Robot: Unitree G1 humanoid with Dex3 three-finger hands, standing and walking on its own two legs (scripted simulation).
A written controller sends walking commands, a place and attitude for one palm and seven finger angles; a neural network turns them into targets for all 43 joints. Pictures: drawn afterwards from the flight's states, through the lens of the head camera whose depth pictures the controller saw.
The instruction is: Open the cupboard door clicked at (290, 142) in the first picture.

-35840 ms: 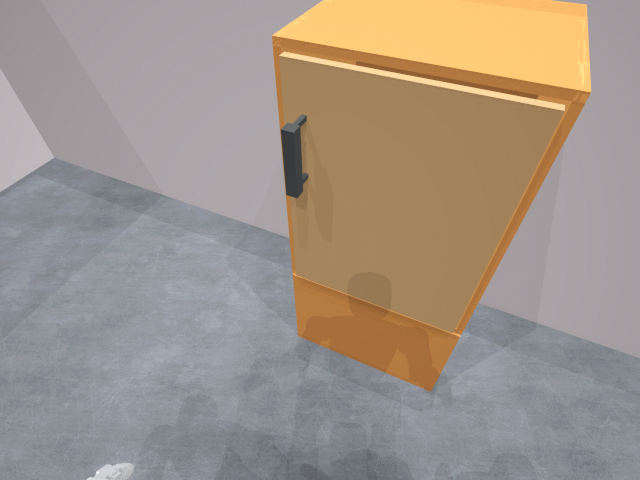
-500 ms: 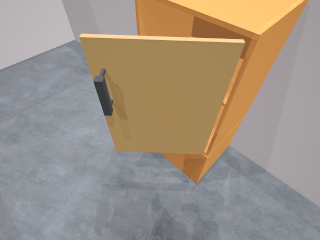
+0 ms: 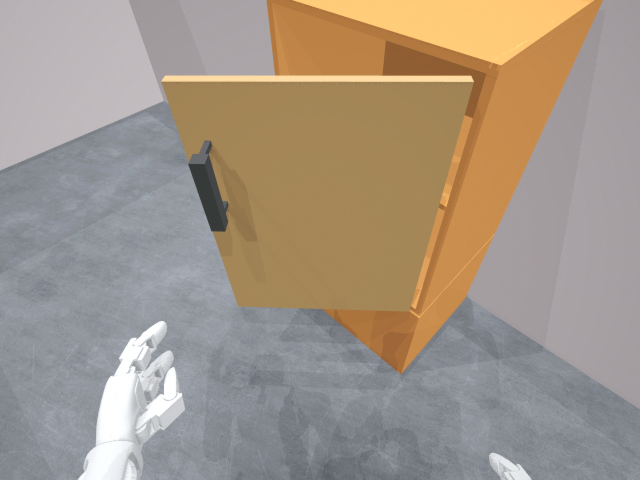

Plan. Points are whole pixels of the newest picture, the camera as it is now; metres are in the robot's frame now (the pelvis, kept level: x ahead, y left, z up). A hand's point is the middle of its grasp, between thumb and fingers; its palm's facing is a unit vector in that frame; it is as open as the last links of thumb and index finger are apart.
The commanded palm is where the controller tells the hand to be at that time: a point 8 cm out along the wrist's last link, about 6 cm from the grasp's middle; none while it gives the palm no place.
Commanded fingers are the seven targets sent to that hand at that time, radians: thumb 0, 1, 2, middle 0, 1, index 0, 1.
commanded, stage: raise the hand with hooked fingers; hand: left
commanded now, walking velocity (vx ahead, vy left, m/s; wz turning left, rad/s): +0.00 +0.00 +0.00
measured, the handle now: (213, 186) +0.55 +0.20 +0.05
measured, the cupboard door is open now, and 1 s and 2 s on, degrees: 41 41 41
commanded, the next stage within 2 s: move the hooked fingers beside the handle in 1.90 s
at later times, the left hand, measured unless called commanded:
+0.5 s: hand (166, 410) +0.21 +0.20 +0.00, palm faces -0.09 -0.99 -0.08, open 10.3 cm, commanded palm +0.17 +0.26 +0.00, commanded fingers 0.00 0.06 0.54 -0.26 -0.84 -0.26 -0.84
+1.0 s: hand (114, 363) +0.24 +0.26 +0.05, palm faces +0.01 -1.00 -0.06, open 13.2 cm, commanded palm +0.21 +0.31 +0.05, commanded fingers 0.00 -0.50 0.30 -0.30 -1.20 -0.30 -1.20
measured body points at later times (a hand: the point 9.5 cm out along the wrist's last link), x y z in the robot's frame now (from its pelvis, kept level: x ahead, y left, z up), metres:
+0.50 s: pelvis -0.04 -0.02 -0.06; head +0.03 -0.02 +0.39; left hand +0.21 +0.25 +0.01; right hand +0.15 -0.24 -0.14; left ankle -0.03 +0.10 -0.73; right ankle +0.01 -0.10 -0.73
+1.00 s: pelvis -0.02 +0.01 -0.03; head +0.03 +0.02 +0.42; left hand +0.24 +0.31 +0.05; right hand +0.16 -0.23 -0.10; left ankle -0.03 +0.10 -0.73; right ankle +0.01 -0.10 -0.73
